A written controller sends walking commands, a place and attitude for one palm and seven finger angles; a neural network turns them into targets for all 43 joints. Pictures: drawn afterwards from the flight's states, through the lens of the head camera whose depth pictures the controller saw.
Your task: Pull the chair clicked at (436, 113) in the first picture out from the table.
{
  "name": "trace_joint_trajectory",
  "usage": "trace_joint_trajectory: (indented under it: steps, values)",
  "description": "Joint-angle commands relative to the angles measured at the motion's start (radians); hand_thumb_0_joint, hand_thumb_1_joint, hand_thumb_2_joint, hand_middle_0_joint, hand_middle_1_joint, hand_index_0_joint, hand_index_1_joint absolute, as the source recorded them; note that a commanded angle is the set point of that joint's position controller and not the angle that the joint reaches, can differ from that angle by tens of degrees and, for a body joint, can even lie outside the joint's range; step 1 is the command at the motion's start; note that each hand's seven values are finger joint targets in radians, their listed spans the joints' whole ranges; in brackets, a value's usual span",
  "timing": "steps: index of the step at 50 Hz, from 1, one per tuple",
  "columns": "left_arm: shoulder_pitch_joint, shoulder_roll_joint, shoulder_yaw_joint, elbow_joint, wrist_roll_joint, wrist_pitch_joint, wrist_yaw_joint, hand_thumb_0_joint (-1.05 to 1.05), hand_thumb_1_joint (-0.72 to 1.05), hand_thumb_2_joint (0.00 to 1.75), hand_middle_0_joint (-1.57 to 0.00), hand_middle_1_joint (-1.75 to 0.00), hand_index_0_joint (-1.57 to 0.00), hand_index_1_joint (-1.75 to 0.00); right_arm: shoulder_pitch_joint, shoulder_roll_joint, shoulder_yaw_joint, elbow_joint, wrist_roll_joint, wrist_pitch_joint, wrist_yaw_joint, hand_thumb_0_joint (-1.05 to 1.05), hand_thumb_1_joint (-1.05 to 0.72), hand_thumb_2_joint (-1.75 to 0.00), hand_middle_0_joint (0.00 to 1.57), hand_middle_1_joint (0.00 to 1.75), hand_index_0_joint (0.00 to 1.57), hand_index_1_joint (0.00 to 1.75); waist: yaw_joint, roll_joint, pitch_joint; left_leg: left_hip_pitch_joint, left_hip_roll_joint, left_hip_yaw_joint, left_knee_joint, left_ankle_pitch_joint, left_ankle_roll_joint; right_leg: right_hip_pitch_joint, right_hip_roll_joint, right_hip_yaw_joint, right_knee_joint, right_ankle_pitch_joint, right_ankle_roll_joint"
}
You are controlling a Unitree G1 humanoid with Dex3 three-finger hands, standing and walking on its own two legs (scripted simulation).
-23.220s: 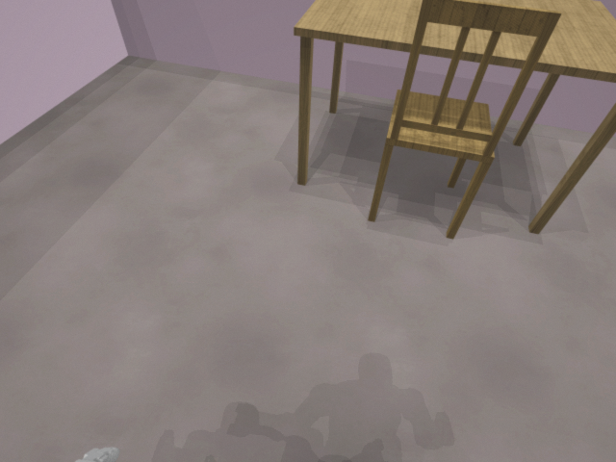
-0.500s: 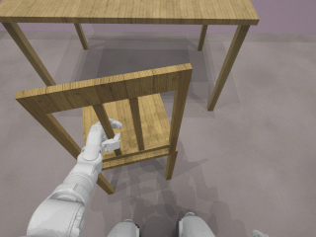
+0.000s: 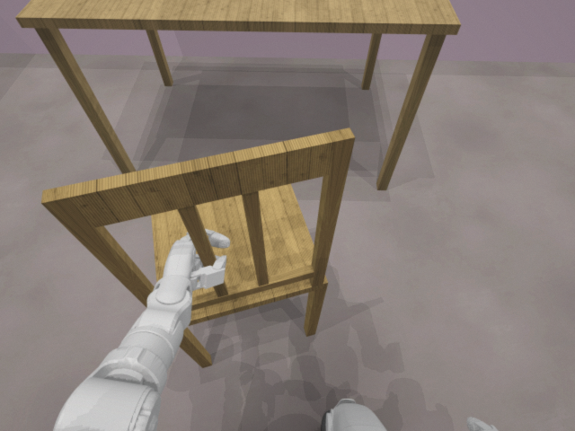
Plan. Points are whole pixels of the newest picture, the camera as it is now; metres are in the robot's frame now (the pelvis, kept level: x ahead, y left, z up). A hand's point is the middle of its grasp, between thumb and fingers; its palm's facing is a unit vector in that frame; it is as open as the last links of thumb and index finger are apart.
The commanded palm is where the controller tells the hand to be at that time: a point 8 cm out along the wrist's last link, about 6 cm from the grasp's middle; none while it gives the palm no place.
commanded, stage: stop walking, hand still on the chair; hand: left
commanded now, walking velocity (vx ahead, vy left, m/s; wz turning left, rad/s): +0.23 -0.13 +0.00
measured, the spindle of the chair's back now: (208, 257) +0.38 +0.14 -0.06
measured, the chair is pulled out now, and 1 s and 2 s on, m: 0.56 0.68 0.68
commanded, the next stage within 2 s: open the thumb and straighten the fingers in 0.84 s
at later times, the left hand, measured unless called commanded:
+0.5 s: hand (209, 343) +0.24 +0.12 -0.06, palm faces -0.03 -0.98 -0.20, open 5.4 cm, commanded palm +0.22 +0.17 -0.04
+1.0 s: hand (207, 343) +0.24 +0.12 -0.06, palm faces -0.03 -0.98 -0.17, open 5.5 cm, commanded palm +0.22 +0.18 -0.04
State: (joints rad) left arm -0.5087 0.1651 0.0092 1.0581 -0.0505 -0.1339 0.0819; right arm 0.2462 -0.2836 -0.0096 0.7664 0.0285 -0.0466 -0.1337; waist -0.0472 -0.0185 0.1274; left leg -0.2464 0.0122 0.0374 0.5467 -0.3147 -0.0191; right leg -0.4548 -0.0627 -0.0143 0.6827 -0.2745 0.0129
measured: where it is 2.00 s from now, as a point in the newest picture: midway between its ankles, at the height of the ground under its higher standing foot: outside the picture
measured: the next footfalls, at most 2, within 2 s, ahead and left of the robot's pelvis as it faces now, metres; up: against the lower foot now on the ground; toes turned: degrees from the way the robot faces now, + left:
right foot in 0.06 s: +0.06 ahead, -0.12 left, +0.00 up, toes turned -3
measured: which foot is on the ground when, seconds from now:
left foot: down 0.00-1.00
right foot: up 0.00-0.04, down 0.06-1.00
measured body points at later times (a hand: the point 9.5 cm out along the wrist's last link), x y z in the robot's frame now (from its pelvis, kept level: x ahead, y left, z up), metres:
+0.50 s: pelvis -0.02 +0.00 +0.01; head -0.02 -0.01 +0.46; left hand +0.24 +0.17 -0.04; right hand +0.10 -0.25 -0.11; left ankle -0.02 +0.14 -0.73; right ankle +0.02 -0.12 -0.73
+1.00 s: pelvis -0.01 +0.00 +0.01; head +0.01 -0.01 +0.46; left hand +0.24 +0.18 -0.04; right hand +0.12 -0.24 -0.10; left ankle -0.02 +0.14 -0.73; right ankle +0.02 -0.12 -0.73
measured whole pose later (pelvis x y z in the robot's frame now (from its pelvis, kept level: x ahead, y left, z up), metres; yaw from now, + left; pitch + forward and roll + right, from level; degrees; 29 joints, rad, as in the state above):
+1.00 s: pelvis -0.01 +0.00 +0.01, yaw -1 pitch +0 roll +0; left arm 0.04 0.13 -0.09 0.60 -0.03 -0.11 0.11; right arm 0.21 -0.21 0.03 0.69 0.03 -0.01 -0.10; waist -0.04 0.02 0.02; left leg -0.20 0.04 0.04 0.46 -0.26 -0.02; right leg -0.27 -0.03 -0.02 0.47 -0.20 0.01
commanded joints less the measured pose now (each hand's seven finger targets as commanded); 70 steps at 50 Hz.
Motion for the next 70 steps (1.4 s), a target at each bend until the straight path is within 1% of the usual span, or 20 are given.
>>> trace_joint_trajectory:
  steps: [1,4,5,6,9,11,15,23,32,47,48,49,50,51,52,58,59,66,68,70]
  values:
    - [-0.257,0.089,-0.015,-0.426,0.024,-0.085,-0.004,0.0,0.9,0.9,-0.5,-1.45,-0.5,-1.45,-0.003,-0.098,-0.033,-0.157,-0.002,-0.023,0.037,0.0,-0.9,-0.9,0.2,0.3,0.2,0.3,0.033,0.173,-0.379,0.221,0.255,-0.179,-0.017,0.695,0.107,0.21,0.019,-0.001,-0.146,0.05,-0.015]
    - [-0.145,0.136,-0.002,-0.448,0.04,-0.068,0.007,0.0,0.9,0.9,-0.5,-1.45,-0.5,-1.45,-0.007,-0.096,-0.029,-0.161,-0.005,-0.026,0.031,0.0,-0.9,-0.9,0.2,0.3,0.2,0.3,0.004,0.151,-0.398,0.086,0.158,-0.09,-0.033,0.393,0.03,0.399,-0.054,0.061,-0.229,0.392,-0.035]
    - [-0.117,0.18,0.043,-0.438,0.031,-0.057,0.018,0.0,0.9,0.9,-0.5,-1.45,-0.5,-1.45,0.002,-0.097,-0.037,-0.16,0.003,-0.021,0.026,0.0,-0.9,-0.9,0.2,0.3,0.2,0.3,0.007,0.018,-0.456,0.078,0.128,-0.061,-0.026,0.32,0.01,0.453,-0.068,0.1,-0.204,0.435,-0.052]
    - [-0.106,0.174,0.039,-0.457,0.026,-0.054,0.019,0.0,0.9,0.9,-0.5,-1.45,-0.5,-1.45,-0.019,-0.086,-0.036,-0.168,0.005,-0.018,0.022,0.0,-0.9,-0.9,0.2,0.3,0.2,0.3,0.009,-0.023,-0.466,0.081,0.102,-0.036,-0.023,0.231,0.005,0.446,-0.093,0.121,-0.218,0.426,-0.061]
    - [-0.043,0.172,0.035,-0.447,0.026,-0.048,0.025,0.0,0.9,0.9,-0.5,-1.45,-0.5,-1.45,-0.044,-0.073,-0.023,-0.155,-0.005,-0.011,0.011,0.0,-0.9,-0.9,0.2,0.3,0.2,0.3,0.013,0.031,-0.363,0.093,0.072,-0.025,-0.094,0.021,0.024,0.304,-0.092,0.137,-0.315,0.058,-0.046]
    - [-0.019,0.149,0.024,-0.439,0.032,-0.049,0.028,0.0,0.9,0.9,-0.5,-1.45,-0.5,-1.45,-0.054,-0.057,-0.013,-0.161,-0.011,-0.005,0.011,0.0,-0.9,-0.9,0.2,0.3,0.2,0.3,0.021,-0.004,-0.306,0.074,0.062,-0.029,-0.107,-0.049,0.037,0.245,-0.081,0.142,-0.367,-0.15,-0.03]
    - [0.051,0.119,0.008,-0.442,0.036,-0.056,0.028,0.0,0.9,0.9,-0.5,-1.45,-0.5,-1.45,-0.068,-0.049,-0.011,-0.159,-0.017,0.0,0.005,0.0,-0.9,-0.9,0.2,0.3,0.2,0.3,0.025,-0.043,-0.249,0.095,0.06,-0.039,-0.122,-0.026,0.045,0.185,-0.083,0.143,-0.401,-0.206,-0.031]
    - [0.192,0.055,-0.041,-0.518,0.04,-0.061,0.028,0.0,0.9,0.9,-0.5,-1.45,-0.5,-1.45,-0.103,-0.043,-0.003,-0.188,-0.017,-0.005,0.001,0.0,-0.9,-0.9,0.2,0.3,0.2,0.3,0.035,0.014,-0.254,0.089,0.103,-0.067,-0.179,0.142,0.047,0.24,-0.038,0.084,-0.292,0.075,-0.029]
    - [0.279,0.054,-0.056,-0.596,0.044,-0.053,0.029,0.0,0.9,0.9,-0.5,-1.45,-0.5,-1.45,-0.108,-0.046,-0.003,-0.202,-0.025,-0.014,0.005,0.0,-0.9,-0.9,0.2,0.3,0.2,0.3,0.038,0.054,-0.276,0.107,0.114,-0.059,-0.186,0.236,0.034,0.283,-0.032,0.07,-0.264,0.231,-0.028]
    - [0.358,0.086,-0.03,-0.698,0.038,-0.042,0.037,0.0,0.9,0.9,-0.5,-1.45,-0.5,-1.45,-0.113,-0.043,-0.006,-0.218,-0.025,-0.007,0.006,0.0,-0.9,-0.9,0.2,0.3,0.2,0.3,0.035,0.006,-0.298,0.125,0.101,-0.044,-0.17,0.261,0.025,0.317,-0.043,0.07,-0.287,0.315,-0.034]
    - [0.433,-0.035,-0.114,-0.595,-0.005,-0.001,0.006,0.0,0.78,0.84,-0.5,-1.45,-0.5,-1.45,-0.094,-0.072,-0.018,-0.216,0.031,-0.02,0.045,0.0,-0.9,-0.9,0.2,0.3,0.2,0.3,-0.024,-0.123,-0.273,-0.011,0.054,-0.013,-0.135,0.2,0.017,0.261,-0.006,-0.035,-0.226,0.245,-0.015]
    - [0.43,-0.023,-0.112,-0.608,-0.015,0.006,-0.011,0.0,0.66,0.78,-0.5,-1.45,-0.5,-1.45,-0.103,-0.081,-0.019,-0.22,0.034,-0.026,0.062,0.0,-0.9,-0.9,0.2,0.3,0.2,0.3,-0.006,-0.11,-0.257,-0.048,0.051,-0.009,-0.118,0.167,0.019,0.243,-0.005,-0.033,-0.215,0.212,-0.018]
    - [0.368,0.066,-0.039,-0.717,-0.016,-0.013,-0.015,0.0,0.54,0.73,-0.5,-1.45,-0.5,-1.45,-0.101,-0.075,-0.028,-0.229,0.034,-0.039,0.074,0.0,-0.9,-0.9,0.2,0.3,0.2,0.3,0.001,-0.061,-0.293,-0.055,0.039,-0.002,-0.097,0.143,0.024,0.225,0.002,-0.022,-0.206,0.191,-0.017]
    - [0.4,0.076,-0.034,-0.766,-0.008,-0.02,-0.025,0.0,0.42,0.67,-0.5,-1.45,-0.5,-1.45,-0.109,-0.073,-0.033,-0.245,0.028,-0.055,0.082,0.0,-0.9,-0.9,0.2,0.3,0.2,0.3,0.018,0.001,-0.329,-0.058,0.031,0.004,-0.078,0.144,0.023,0.216,0.003,-0.021,-0.185,0.181,-0.02]
    - [0.378,0.055,-0.065,-0.813,0.002,-0.021,-0.032,0.0,0.3,0.61,-0.5,-1.45,-0.5,-1.45,-0.109,-0.064,-0.029,-0.254,0.023,-0.07,0.088,0.0,-0.9,-0.9,0.2,0.3,0.2,0.3,0.007,0.05,-0.347,-0.06,0.023,0.006,-0.056,0.15,0.024,0.191,0.007,-0.021,-0.17,0.183,-0.021]
    - [0.465,0.045,-0.06,-0.836,0.005,0.059,-0.047,0.0,-0.43,0.26,-0.47,-1.38,-0.47,-1.38,-0.093,-0.076,-0.029,-0.292,0.018,-0.102,0.102,0.0,-0.9,-0.9,0.2,0.3,0.2,0.3,0.016,0.036,-0.357,-0.16,0.011,-0.002,0.024,0.117,0.023,0.113,0.018,-0.038,-0.087,0.146,-0.02]
    - [0.446,0.126,0.009,-0.863,-0.002,0.072,-0.04,0.0,-0.55,0.2,-0.45,-1.3,-0.45,-1.3,-0.089,-0.087,-0.034,-0.292,0.018,-0.103,0.097,0.0,-0.9,-0.9,0.2,0.3,0.2,0.3,0.02,0.009,-0.373,-0.169,0.013,-0.008,0.033,0.113,0.027,0.124,0.018,-0.032,-0.084,0.144,-0.019]
    - [0.469,0.102,-0.001,-0.937,-0.012,0.144,-0.067,0.0,-0.55,0.2,-0.27,-0.8,-0.27,-0.8,-0.072,-0.094,-0.031,-0.327,0.014,-0.125,0.074,0.0,-0.9,-0.9,0.2,0.3,0.2,0.3,0.004,-0.03,-0.39,-0.212,0.004,-0.013,0.101,0.109,0.032,0.069,0.024,-0.042,-0.029,0.138,-0.007]
    - [0.438,0.077,-0.035,-0.987,-0.009,0.149,-0.075,0.0,-0.55,0.2,-0.22,-0.65,-0.22,-0.65,-0.07,-0.09,-0.028,-0.334,0.013,-0.136,0.07,0.0,-0.9,-0.9,0.2,0.3,0.2,0.3,-0.005,0.022,-0.408,-0.199,0.001,-0.015,0.118,0.118,0.032,0.047,0.023,-0.045,-0.015,0.139,-0.008]
    - [0.452,0.087,-0.032,-1.0,-0.009,0.161,-0.074,0.0,-0.55,0.2,-0.18,-0.51,-0.18,-0.51,-0.058,-0.093,-0.026,-0.335,0.011,-0.143,0.065,0.0,-0.9,-0.9,0.2,0.3,0.2,0.3,-0.008,0.005,-0.413,-0.198,0.001,-0.022,0.133,0.139,0.033,0.042,0.026,-0.048,-0.004,0.155,-0.008]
